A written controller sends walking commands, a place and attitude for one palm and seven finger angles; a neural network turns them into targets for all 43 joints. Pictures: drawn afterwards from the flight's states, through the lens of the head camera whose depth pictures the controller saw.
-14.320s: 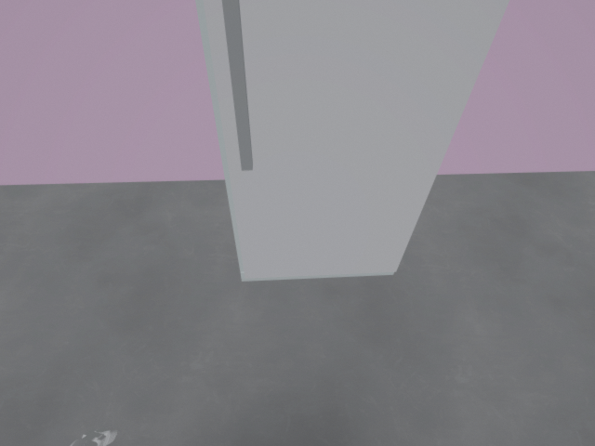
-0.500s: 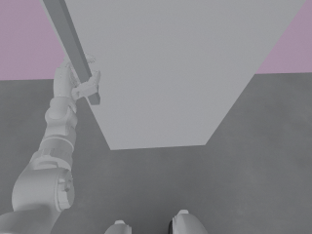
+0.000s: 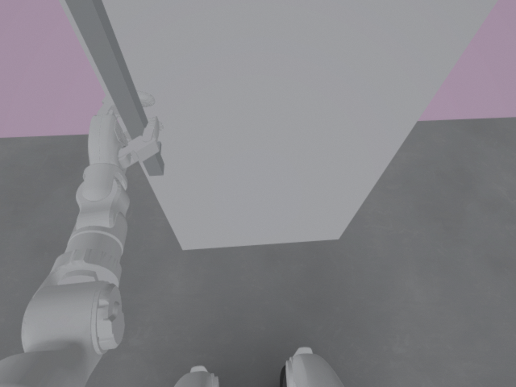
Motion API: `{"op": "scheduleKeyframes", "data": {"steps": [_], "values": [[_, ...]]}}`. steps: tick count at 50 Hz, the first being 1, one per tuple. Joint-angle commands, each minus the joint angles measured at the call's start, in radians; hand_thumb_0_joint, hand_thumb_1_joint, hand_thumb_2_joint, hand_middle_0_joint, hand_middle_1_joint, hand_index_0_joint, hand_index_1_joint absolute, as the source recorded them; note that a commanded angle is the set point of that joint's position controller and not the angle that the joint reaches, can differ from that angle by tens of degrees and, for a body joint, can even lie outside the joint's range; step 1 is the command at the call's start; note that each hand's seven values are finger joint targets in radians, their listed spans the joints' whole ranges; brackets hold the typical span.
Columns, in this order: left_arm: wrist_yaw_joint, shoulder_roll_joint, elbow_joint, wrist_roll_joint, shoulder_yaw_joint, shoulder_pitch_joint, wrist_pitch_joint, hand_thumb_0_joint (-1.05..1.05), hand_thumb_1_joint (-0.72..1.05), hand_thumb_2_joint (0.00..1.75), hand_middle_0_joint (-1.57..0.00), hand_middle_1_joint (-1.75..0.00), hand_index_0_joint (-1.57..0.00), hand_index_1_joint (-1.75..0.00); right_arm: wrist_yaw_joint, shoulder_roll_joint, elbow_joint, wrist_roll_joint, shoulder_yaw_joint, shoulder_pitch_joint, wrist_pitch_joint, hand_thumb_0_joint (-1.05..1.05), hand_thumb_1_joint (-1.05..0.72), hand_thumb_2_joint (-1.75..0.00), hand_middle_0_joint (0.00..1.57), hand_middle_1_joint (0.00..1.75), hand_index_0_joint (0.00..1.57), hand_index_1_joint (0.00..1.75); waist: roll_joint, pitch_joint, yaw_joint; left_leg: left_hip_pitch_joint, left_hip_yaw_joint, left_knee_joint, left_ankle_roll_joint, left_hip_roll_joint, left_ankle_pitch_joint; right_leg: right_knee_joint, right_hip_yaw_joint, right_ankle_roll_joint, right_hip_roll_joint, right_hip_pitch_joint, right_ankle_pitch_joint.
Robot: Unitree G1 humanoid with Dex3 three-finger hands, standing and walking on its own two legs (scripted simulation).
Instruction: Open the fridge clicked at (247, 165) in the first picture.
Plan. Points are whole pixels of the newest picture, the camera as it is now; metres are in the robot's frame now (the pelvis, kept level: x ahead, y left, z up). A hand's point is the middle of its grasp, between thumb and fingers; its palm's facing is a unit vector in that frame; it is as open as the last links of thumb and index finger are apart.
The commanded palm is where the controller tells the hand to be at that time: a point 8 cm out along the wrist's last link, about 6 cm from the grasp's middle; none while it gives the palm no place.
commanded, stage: grip the handle and tug to test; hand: left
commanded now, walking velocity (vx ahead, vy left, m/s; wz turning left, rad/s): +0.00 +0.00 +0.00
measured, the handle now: (112, 48) +0.53 +0.17 +0.20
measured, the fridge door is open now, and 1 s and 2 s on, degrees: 0 5 26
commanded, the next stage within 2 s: pull the door a little, standing still in 0.30 s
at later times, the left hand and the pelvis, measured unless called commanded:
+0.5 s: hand (150, 140) +0.47 +0.15 +0.08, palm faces +0.02 -1.00 -0.01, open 6.0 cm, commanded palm +0.43 +0.20 +0.08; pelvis +0.03 +0.00 +0.01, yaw +0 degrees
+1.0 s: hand (149, 167) +0.42 +0.14 +0.08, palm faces -0.02 -1.00 +0.00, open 6.7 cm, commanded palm +0.35 +0.19 +0.08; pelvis +0.08 +0.01 +0.03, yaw -5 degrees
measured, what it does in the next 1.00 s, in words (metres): shifts its weight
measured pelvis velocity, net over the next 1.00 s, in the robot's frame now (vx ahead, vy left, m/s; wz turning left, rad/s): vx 0.08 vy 0.01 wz -0.09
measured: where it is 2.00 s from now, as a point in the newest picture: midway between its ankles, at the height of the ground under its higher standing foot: outside the picture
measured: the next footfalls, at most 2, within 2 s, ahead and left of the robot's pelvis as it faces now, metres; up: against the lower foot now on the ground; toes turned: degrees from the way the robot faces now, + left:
left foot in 1.54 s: +0.25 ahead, +0.14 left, +0.00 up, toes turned +8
right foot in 1.72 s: +0.19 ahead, -0.11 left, +0.00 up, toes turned +10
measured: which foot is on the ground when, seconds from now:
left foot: down 0.00-1.00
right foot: down 0.00-1.00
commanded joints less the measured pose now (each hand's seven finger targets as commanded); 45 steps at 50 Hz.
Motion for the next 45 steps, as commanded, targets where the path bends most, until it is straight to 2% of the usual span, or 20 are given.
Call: {"op": "scheduleKeyframes", "data": {"steps": [1,2,4,5,11,15,18,20,23,24,26,27,29,30,32,34,39,41,44,45], "values": [[-0.020,0.171,-0.221,0.002,-0.001,-0.376,-0.083,0.00,0.90,0.90,-0.45,-1.40,-0.45,-1.40,-0.015,-0.155,-0.082,0.007,-0.061,0.097,-0.027,0.00,-0.90,-0.90,0.20,0.30,0.20,0.30,0.018,-0.428,0.010,0.162,-0.032,-0.125,0.009,-0.049,0.330,-0.073,0.006,-0.025,0.058,0.313,0.308],[-0.022,0.145,-0.226,0.001,-0.023,-0.376,-0.079,0.00,0.90,0.90,-0.45,-1.40,-0.45,-1.40,-0.014,-0.152,-0.085,0.007,-0.060,0.096,-0.026,0.00,-0.90,-0.90,0.20,0.30,0.20,0.30,0.016,-0.415,0.004,0.163,-0.034,-0.129,0.009,-0.049,0.330,-0.074,0.003,-0.025,0.058,0.310,0.307],[-0.019,0.142,-0.267,-0.001,-0.019,-0.352,-0.081,0.00,0.90,0.90,-0.45,-1.40,-0.45,-1.40,-0.013,-0.154,-0.095,0.006,-0.066,0.098,-0.028,0.00,-0.90,-0.90,0.20,0.30,0.20,0.30,0.039,-0.453,0.016,0.203,-0.036,-0.124,0.008,-0.047,0.376,-0.067,0.001,-0.029,0.060,0.309,0.327],[-0.020,0.116,-0.276,-0.004,-0.039,-0.337,-0.077,0.00,0.90,0.90,-0.45,-1.40,-0.45,-1.40,-0.010,-0.149,-0.093,0.007,-0.066,0.098,-0.027,0.00,-0.90,-0.90,0.20,0.30,0.20,0.30,0.040,-0.462,0.013,0.218,-0.037,-0.123,0.006,-0.045,0.403,-0.065,-0.002,-0.027,0.059,0.306,0.345],[-0.022,0.129,-0.331,-0.017,-0.013,-0.191,-0.049,0.00,0.90,0.90,-0.45,-1.40,-0.45,-1.40,-0.005,-0.147,-0.111,0.012,-0.069,0.090,-0.023,0.00,-0.90,-0.90,0.20,0.30,0.20,0.30,-0.005,-0.462,0.044,0.186,-0.017,-0.129,0.011,-0.046,0.447,-0.072,0.006,-0.025,0.058,0.397,0.429],[-0.025,0.093,-0.404,-0.026,-0.041,-0.144,-0.033,0.00,0.90,0.90,-0.45,-1.40,-0.45,-1.40,-0.002,-0.139,-0.124,0.017,-0.071,0.075,-0.023,0.00,-0.90,-0.90,0.20,0.30,0.20,0.30,0.021,-0.460,0.045,0.214,-0.011,-0.131,0.010,-0.042,0.503,-0.072,0.005,-0.024,0.058,0.402,0.469],[-0.020,0.104,-0.432,-0.028,-0.026,-0.100,-0.019,0.00,0.90,0.90,-0.45,-1.40,-0.45,-1.40,-0.001,-0.138,-0.127,0.016,-0.074,0.079,-0.021,0.00,-0.90,-0.90,0.20,0.30,0.20,0.30,0.001,-0.455,0.052,0.211,-0.008,-0.133,0.010,-0.040,0.536,-0.073,0.008,-0.023,0.057,0.431,0.509],[-0.022,0.115,-0.468,-0.031,-0.016,-0.054,-0.018,0.00,0.90,0.90,-0.45,-1.40,-0.45,-1.40,-0.001,-0.136,-0.134,0.017,-0.075,0.075,-0.022,0.00,-0.90,-0.90,0.20,0.30,0.20,0.30,0.027,-0.474,0.065,0.230,-0.007,-0.131,0.009,-0.037,0.596,-0.068,0.010,-0.026,0.053,0.444,0.544],[-0.010,0.110,-0.424,-0.017,-0.037,-0.216,-0.010,0.00,0.90,0.90,-0.45,-1.40,-0.45,-1.40,-0.008,-0.136,-0.102,0.015,-0.073,0.085,-0.019,0.00,-0.90,-0.90,0.20,0.30,0.20,0.30,0.008,-0.418,0.015,0.227,-0.016,-0.121,0.007,-0.035,0.557,-0.073,0.008,-0.018,0.056,0.387,0.518],[-0.008,0.121,-0.436,-0.014,-0.026,-0.204,-0.015,0.00,0.90,0.90,-0.45,-1.40,-0.45,-1.40,-0.010,-0.138,-0.106,0.012,-0.074,0.090,-0.020,0.00,-0.90,-0.90,0.20,0.30,0.20,0.30,0.022,-0.425,0.027,0.238,-0.021,-0.119,0.007,-0.034,0.585,-0.066,0.005,-0.022,0.056,0.382,0.514],[-0.009,0.094,-0.443,-0.019,-0.031,-0.128,-0.015,0.00,0.90,0.90,-0.45,-1.40,-0.45,-1.40,-0.005,-0.131,-0.110,0.010,-0.074,0.088,-0.023,0.00,-0.90,-0.90,0.20,0.30,0.20,0.30,0.047,-0.471,0.047,0.265,-0.022,-0.118,0.003,-0.033,0.649,-0.061,0.005,-0.023,0.051,0.398,0.541],[-0.012,0.081,-0.457,-0.024,-0.040,-0.101,-0.015,0.00,0.90,0.90,-0.45,-1.40,-0.45,-1.40,-0.002,-0.129,-0.112,0.011,-0.076,0.085,-0.024,0.00,-0.90,-0.90,0.20,0.30,0.20,0.30,0.015,-0.470,0.048,0.263,-0.020,-0.118,0.005,-0.031,0.662,-0.062,0.005,-0.023,0.052,0.413,0.560],[-0.016,0.086,-0.498,-0.027,-0.034,-0.044,-0.018,0.00,0.90,0.90,-0.45,-1.40,-0.45,-1.40,0.003,-0.130,-0.127,0.009,-0.076,0.079,-0.026,0.00,-0.90,-0.90,0.20,0.30,0.20,0.30,0.051,-0.497,0.069,0.273,-0.020,-0.123,0.004,-0.032,0.696,-0.057,0.005,-0.029,0.049,0.438,0.575],[-0.016,0.074,-0.505,-0.031,-0.039,-0.003,-0.014,0.00,0.90,0.90,-0.45,-1.40,-0.45,-1.40,0.006,-0.126,-0.131,0.012,-0.075,0.073,-0.026,0.00,-0.90,-0.90,0.20,0.30,0.20,0.30,0.019,-0.492,0.074,0.264,-0.020,-0.128,0.005,-0.029,0.701,-0.058,0.004,-0.028,0.049,0.451,0.586],[-0.018,0.063,-0.558,-0.037,-0.046,0.061,-0.009,0.00,0.90,0.90,-0.45,-1.40,-0.45,-1.40,0.012,-0.122,-0.149,0.014,-0.074,0.057,-0.028,0.00,-0.90,-0.90,0.20,0.30,0.20,0.30,0.026,-0.489,0.088,0.249,-0.008,-0.139,0.008,-0.032,0.683,-0.065,0.008,-0.030,0.047,0.488,0.605],[-0.019,0.056,-0.598,-0.045,-0.047,0.147,-0.003,0.00,0.90,0.90,-0.45,-1.40,-0.45,-1.40,0.015,-0.120,-0.167,0.013,-0.075,0.054,-0.031,0.00,-0.90,-0.90,0.20,0.30,0.20,0.30,-0.019,-0.496,0.099,0.221,-0.007,-0.150,0.016,-0.031,0.698,-0.063,0.010,-0.035,0.045,0.541,0.643],[-0.011,0.042,-0.789,-0.053,-0.059,0.356,0.010,0.00,0.90,0.90,-0.45,-1.40,-0.45,-1.40,0.029,-0.107,-0.205,0.016,-0.073,0.026,-0.043,0.00,-0.90,-0.90,0.20,0.30,0.20,0.30,0.043,-0.509,0.134,0.235,0.007,-0.170,0.018,-0.028,0.758,-0.066,0.021,-0.041,0.037,0.606,0.707],[-0.010,0.009,-0.861,-0.065,-0.078,0.473,0.020,0.00,0.90,0.90,-0.45,-1.40,-0.45,-1.40,0.034,-0.097,-0.215,0.016,-0.072,0.018,-0.051,0.00,-0.90,-0.90,0.20,0.30,0.20,0.30,-0.011,-0.491,0.140,0.225,0.010,-0.181,0.021,-0.025,0.771,-0.074,0.022,-0.040,0.032,0.639,0.747],[-0.014,-0.015,-0.992,-0.079,-0.093,0.671,0.033,0.00,0.90,0.90,-0.45,-1.40,-0.45,-1.40,0.038,-0.094,-0.244,0.019,-0.069,-0.023,-0.060,0.00,-0.90,-0.90,0.20,0.30,0.20,0.30,0.016,-0.455,0.158,0.248,0.014,-0.196,0.018,-0.028,0.758,-0.091,0.015,-0.042,0.032,0.659,0.738],[-0.015,-0.036,-1.048,-0.086,-0.108,0.743,0.035,0.00,0.90,0.90,-0.45,-1.40,-0.45,-1.40,0.040,-0.088,-0.253,0.019,-0.066,-0.036,-0.063,0.00,-0.90,-0.90,0.20,0.30,0.20,0.30,-0.002,-0.433,0.160,0.247,0.014,-0.204,0.015,-0.028,0.741,-0.096,0.008,-0.040,0.032,0.663,0.735]]}}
